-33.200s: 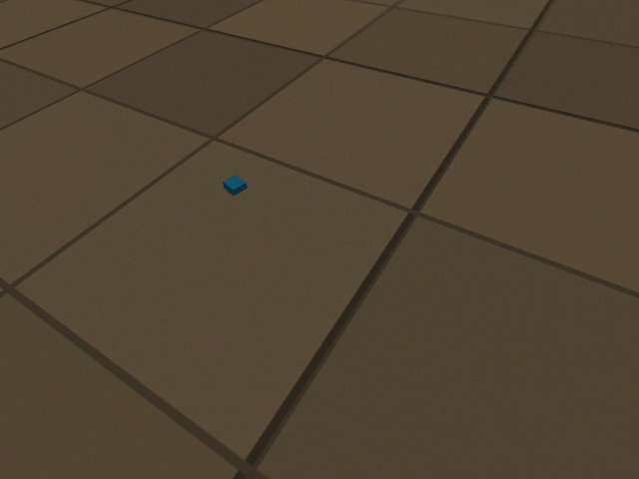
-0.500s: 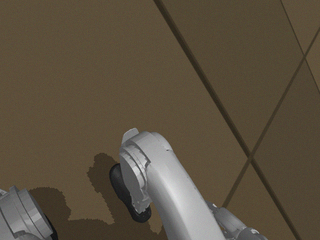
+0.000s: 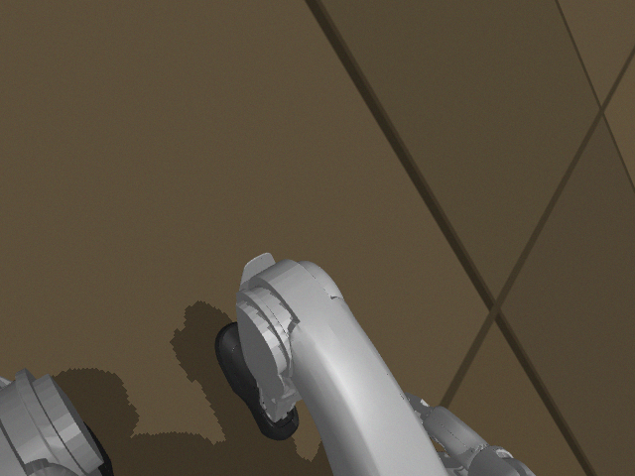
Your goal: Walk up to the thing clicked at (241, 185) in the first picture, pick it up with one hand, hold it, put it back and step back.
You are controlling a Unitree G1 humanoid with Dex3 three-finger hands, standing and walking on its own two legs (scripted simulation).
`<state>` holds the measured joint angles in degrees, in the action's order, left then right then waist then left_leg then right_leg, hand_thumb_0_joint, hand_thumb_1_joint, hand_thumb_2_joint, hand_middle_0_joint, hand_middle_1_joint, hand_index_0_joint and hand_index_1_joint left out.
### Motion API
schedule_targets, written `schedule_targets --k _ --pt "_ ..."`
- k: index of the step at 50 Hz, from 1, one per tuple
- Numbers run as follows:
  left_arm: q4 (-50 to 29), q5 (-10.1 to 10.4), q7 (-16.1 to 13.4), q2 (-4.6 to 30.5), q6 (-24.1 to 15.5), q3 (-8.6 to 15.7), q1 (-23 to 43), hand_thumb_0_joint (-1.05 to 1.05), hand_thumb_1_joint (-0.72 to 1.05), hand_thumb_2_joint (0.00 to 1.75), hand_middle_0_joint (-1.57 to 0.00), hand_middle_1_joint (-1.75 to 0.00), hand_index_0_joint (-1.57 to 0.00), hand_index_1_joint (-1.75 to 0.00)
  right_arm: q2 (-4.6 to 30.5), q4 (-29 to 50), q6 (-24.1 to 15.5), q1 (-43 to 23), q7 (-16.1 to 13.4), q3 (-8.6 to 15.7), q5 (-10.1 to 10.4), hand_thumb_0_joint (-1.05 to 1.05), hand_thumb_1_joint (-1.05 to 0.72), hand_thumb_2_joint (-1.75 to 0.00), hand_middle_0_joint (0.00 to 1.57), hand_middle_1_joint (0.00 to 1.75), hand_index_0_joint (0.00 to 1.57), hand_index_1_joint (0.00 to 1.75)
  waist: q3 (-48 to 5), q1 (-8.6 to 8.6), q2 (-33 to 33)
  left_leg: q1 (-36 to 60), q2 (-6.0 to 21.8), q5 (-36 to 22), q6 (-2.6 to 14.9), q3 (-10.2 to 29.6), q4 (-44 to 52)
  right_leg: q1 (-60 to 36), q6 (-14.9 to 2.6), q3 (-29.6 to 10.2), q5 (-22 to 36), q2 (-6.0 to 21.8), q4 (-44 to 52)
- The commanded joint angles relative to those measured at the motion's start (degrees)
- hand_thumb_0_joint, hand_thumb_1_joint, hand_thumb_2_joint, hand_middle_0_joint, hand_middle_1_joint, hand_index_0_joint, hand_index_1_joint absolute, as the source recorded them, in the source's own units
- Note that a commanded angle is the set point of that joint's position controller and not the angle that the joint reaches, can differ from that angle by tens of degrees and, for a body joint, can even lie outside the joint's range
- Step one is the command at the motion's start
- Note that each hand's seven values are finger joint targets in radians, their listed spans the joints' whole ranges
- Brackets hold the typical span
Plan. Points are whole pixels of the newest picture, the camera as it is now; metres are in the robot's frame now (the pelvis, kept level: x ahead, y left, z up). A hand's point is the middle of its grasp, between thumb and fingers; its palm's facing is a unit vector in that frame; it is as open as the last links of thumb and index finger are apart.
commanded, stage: rest palm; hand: left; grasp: from above
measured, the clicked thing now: out of the picture +0.50 +0.38 -0.30
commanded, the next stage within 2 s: none
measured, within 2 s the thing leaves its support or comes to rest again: neither
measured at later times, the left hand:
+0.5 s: hand out of the picture +0.47 +0.36 -0.26, palm faces -0.44 -0.14 -0.88, open 13.7 cm
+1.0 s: hand out of the picture +0.47 +0.36 -0.26, palm faces -0.44 -0.14 -0.89, open 13.8 cm
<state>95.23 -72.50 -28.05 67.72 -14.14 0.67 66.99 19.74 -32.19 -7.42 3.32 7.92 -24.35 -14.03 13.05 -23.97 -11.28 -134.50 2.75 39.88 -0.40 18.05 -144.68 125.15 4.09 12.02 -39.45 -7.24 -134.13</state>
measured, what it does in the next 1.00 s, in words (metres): stands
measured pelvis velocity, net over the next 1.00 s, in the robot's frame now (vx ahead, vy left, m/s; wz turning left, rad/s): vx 0.00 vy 0.00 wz -0.01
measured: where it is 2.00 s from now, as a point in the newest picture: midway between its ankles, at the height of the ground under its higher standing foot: (192, 448)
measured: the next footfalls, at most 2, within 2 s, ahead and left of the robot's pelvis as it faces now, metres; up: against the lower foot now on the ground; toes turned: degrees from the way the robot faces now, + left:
none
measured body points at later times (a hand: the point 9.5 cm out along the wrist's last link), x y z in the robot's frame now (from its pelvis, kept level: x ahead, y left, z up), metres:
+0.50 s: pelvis +0.00 +0.00 +0.00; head +0.29 +0.15 +0.30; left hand +0.49 +0.36 -0.21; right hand +0.07 -0.24 -0.05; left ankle +0.06 +0.13 -0.28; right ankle +0.11 -0.12 -0.28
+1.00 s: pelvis +0.00 +0.00 +0.00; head +0.29 +0.15 +0.30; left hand +0.49 +0.37 -0.21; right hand +0.07 -0.24 -0.05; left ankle +0.06 +0.13 -0.28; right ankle +0.11 -0.12 -0.28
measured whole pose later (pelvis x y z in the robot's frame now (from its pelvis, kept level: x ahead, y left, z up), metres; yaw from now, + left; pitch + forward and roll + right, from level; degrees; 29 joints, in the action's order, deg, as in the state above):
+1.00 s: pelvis +0.00 +0.00 +0.00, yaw +0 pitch +27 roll -17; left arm 94.9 -72.5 -28.1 68.4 -14.3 1.3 66.6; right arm 19.9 -32.1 -7.5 3.0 7.7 -24.8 -14.5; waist 13.5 -24.0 -11.5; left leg -134.7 2.7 40.1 -0.3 18.4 -144.9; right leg 125.1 4.0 12.4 -39.5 -7.1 -134.0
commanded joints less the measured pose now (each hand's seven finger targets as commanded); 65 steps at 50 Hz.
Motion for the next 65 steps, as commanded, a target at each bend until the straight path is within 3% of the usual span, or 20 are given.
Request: schedule_targets --k 1,15,18,22,25,27,29,34,38,41,42,44,48,52,54,57,59,62,65 --pt "-5.5 0.9 -1.5 11.7 0.3 0.0 12.4 0.0 -0.45 0.94 -0.18 -0.88 -0.15 -0.92 19.6 -1.1 0.0 10.4 -1.1 6.0 0.4 0.0 -0.9 -0.9 0.2 0.3 0.2 0.3 -35.3 -3.42 35.5 30.0 3.3 -13.6 0.81 -5.5 13.8 -19.1 -4.68 5.6 17.1 -1.5 11.5" --pt "-5.4 1.6 -1.3 11.5 0.0 -0.2 11.9 0.0 -0.44 0.93 -0.19 -0.88 -0.15 -0.91 19.5 -1.0 0.1 10.3 -1.2 5.6 0.2 0.0 -0.9 -0.9 0.2 0.3 0.2 0.3 -35.0 -3.5 34.9 29.3 3.2 -13.1 1.06 -5.6 13.7 -20.1 -4.55 5.4 17.0 -1.5 11.8" --pt "-6.7 1.9 -1.5 13.0 -0.1 0.7 13.1 0.0 -0.44 0.92 -0.19 -0.86 -0.15 -0.9 19.8 -1.4 -0.1 10.2 -1.3 5.5 0.4 0.0 -0.9 -0.9 0.2 0.3 0.2 0.3 -36.6 -3.3 35.8 30.5 3.5 -15.1 0.76 -5.0 13.4 -19.7 -4.61 5.6 18.2 -1.2 11.2" --pt "-6.5 1.9 -1.3 12.4 0.1 0.3 12.4 0.0 -0.46 0.93 -0.17 -0.87 -0.13 -0.9 19.7 -1.2 -0.2 10.6 -1.3 5.6 0.5 0.0 -0.9 -0.9 0.2 0.3 0.2 0.3 -35.4 -3.3 35.0 29.0 3.2 -14.5 0.99 -5.8 13.2 -20.4 -4.49 5.1 18.2 -1.4 11.7" --pt "-6.9 1.5 -1.4 14.0 0.0 1.1 12.6 0.0 -0.46 0.95 -0.19 -0.86 -0.14 -0.91 19.9 -0.9 0.0 10.2 -1.3 5.4 0.2 0.0 -0.9 -0.9 0.2 0.3 0.2 0.3 -37.2 -3.07 36.0 30.7 3.4 -15.6 0.97 -5.5 13.1 -20.8 -4.45 5.5 18.7 -1.4 11.6" --pt "-6.2 1.7 -1.5 12.7 -0.1 0.5 12.0 0.0 -0.44 0.95 -0.2 -0.86 -0.15 -0.91 19.8 -0.7 0.1 10.1 -1.3 5.3 0.1 0.0 -0.9 -0.9 0.2 0.3 0.2 0.3 -36.8 -3.48 35.0 30.4 3.5 -15.2 0.92 -5.1 13.4 -20.8 -4.53 5.7 18.4 -1.5 11.3" --pt "-5.9 1.2 -1.6 12.9 0.0 0.8 12.4 0.0 -0.43 0.93 -0.2 -0.86 -0.16 -0.9 19.9 -1.9 0.2 10.8 -1.2 5.2 0.0 0.0 -0.9 -0.9 0.2 0.3 0.2 0.3 -35.7 -3.54 37.4 31.3 3.6 -16.2 0.49 -4.8 13.4 -18.8 -4.83 6.0 18.4 -1.2 10.8" --pt "-5.6 1.1 -1.8 13.2 -0.2 0.6 12.1 0.0 -0.45 0.94 -0.19 -0.86 -0.15 -0.91 20.1 -0.6 0.3 9.7 -1.4 5.3 -0.4 0.0 -0.9 -0.9 0.2 0.3 0.2 0.3 -35.2 -3.34 35.6 29.4 3.4 -12.5 0.79 -5.3 13.8 -19.9 -4.67 5.9 16.5 -1.4 11.7" --pt "-5.5 1.5 -1.6 12.3 -0.1 0.3 11.8 0.0 -0.45 0.94 -0.2 -0.84 -0.14 -0.9 20.1 -1.4 0.2 10.5 -1.3 5.1 -0.1 0.0 -0.9 -0.9 0.2 0.3 0.2 0.3 -34.8 -3.9 34.8 29.5 3.5 -13.5 0.7 -4.8 13.2 -18.7 -4.74 6.1 16.7 -1.2 11.6" --pt "-8.1 1.2 -2.0 14.2 -0.3 1.3 13.4 0.0 -0.46 0.94 -0.17 -0.87 -0.13 -0.91 20.2 -0.8 0.1 9.5 -1.4 5.5 0.0 0.0 -0.9 -0.9 0.2 0.3 0.2 0.3 -37.5 -2.56 37.9 32.4 3.7 -16.9 0.32 -4.7 13.4 -18.7 -4.88 6.0 18.9 -1.1 10.6" --pt "-6.8 1.2 -1.8 13.0 0.0 0.7 12.0 0.0 -0.46 0.94 -0.17 -0.88 -0.13 -0.92 19.9 -1.0 0.1 9.6 -1.3 5.4 -0.3 0.0 -0.9 -0.9 0.2 0.3 0.2 0.3 -37.1 -3.09 37.4 33.0 3.7 -17.2 0.54 -4.7 13.4 -19.4 -4.63 6.0 19.0 -1.4 10.8" --pt "-6.2 1.5 -1.9 12.2 -0.2 0.5 12.2 0.0 -0.48 0.95 -0.17 -0.85 -0.12 -0.9 20.0 -1.3 0.1 10.5 -1.2 5.4 -0.1 0.0 -0.9 -0.9 0.2 0.3 0.2 0.3 -36.0 -3.87 35.4 30.2 3.3 -15.8 0.81 -5.1 13.0 -19.8 -4.58 6.0 18.7 -1.3 11.4" --pt "-7.1 0.7 -1.9 14.2 -0.2 1.8 12.6 0.0 -0.49 0.96 -0.17 -0.87 -0.11 -0.92 20.4 -1.7 0.1 10.9 -1.1 5.4 -0.2 0.0 -0.9 -0.9 0.2 0.3 0.2 0.3 -35.6 -3.16 37.6 31.8 3.6 -16.1 0.15 -4.4 13.7 -18.1 -5.05 6.3 17.8 -1.0 10.6" --pt "-6.3 1.3 -1.8 12.7 -0.3 0.5 12.3 0.0 -0.49 0.98 -0.16 -0.87 -0.11 -0.93 20.1 -0.1 0.2 9.2 -1.1 5.5 -0.2 0.0 -0.9 -0.9 0.2 0.3 0.2 0.3 -35.7 -3.45 35.8 30.7 3.5 -14.3 0.59 -4.8 13.9 -19.7 -4.84 5.9 17.2 -1.4 11.2" --pt "-6.7 1.1 -2.1 13.3 -0.3 0.8 12.6 0.0 -0.5 0.99 -0.15 -0.89 -0.1 -0.94 20.3 -0.7 0.1 9.6 -1.2 5.5 -0.1 0.0 -0.9 -0.9 0.2 0.3 0.2 0.3 -36.7 -2.93 36.5 31.1 3.4 -15.5 0.76 -5.3 13.2 -19.8 -4.73 5.7 18.5 -1.4 11.3" --pt "-6.5 1.1 -1.7 12.1 -0.2 0.1 12.2 0.0 -0.5 0.99 -0.15 -0.89 -0.1 -0.94 19.9 -1.2 -0.2 10.2 -1.1 5.6 -0.2 0.0 -0.9 -0.9 0.2 0.3 0.2 0.3 -35.2 -3.51 36.5 30.9 3.4 -14.9 0.63 -5.1 13.6 -19.3 -4.76 5.8 17.7 -1.3 11.2" --pt "-8.2 1.4 -1.8 13.9 -0.3 1.5 13.5 0.0 -0.51 0.98 -0.15 -0.88 -0.1 -0.93 19.9 -2.2 -0.1 11.1 -1.0 5.3 -0.2 0.0 -0.9 -0.9 0.2 0.3 0.2 0.3 -37.2 -3.58 37.3 31.7 3.6 -16.2 0.56 -4.9 13.3 -20.2 -4.53 5.7 18.8 -1.1 11.3" --pt "-6.2 1.0 -1.5 13.3 0.0 1.4 11.6 0.0 -0.52 1.0 -0.14 -0.89 -0.08 -0.94 20.2 -2.2 -0.1 10.9 -0.9 5.5 0.1 0.0 -0.9 -0.9 0.2 0.3 0.2 0.3 -35.4 -3.21 37.1 32.1 3.6 -16.7 0.14 -4.4 13.4 -17.5 -5.02 6.1 17.8 -0.8 10.8" --pt "-8.6 1.5 -1.7 13.2 -0.5 0.9 13.3 0.0 -0.51 1.0 -0.14 -0.9 -0.09 -0.95 20.3 -0.5 -0.1 9.5 -0.9 5.5 -0.1 0.0 -0.89 -0.9 0.2 0.3 0.2 0.3 -37.2 -3.21 38.0 32.5 3.5 -16.9 0.49 -4.9 13.7 -20.1 -4.71 5.8 18.9 -1.2 11.0"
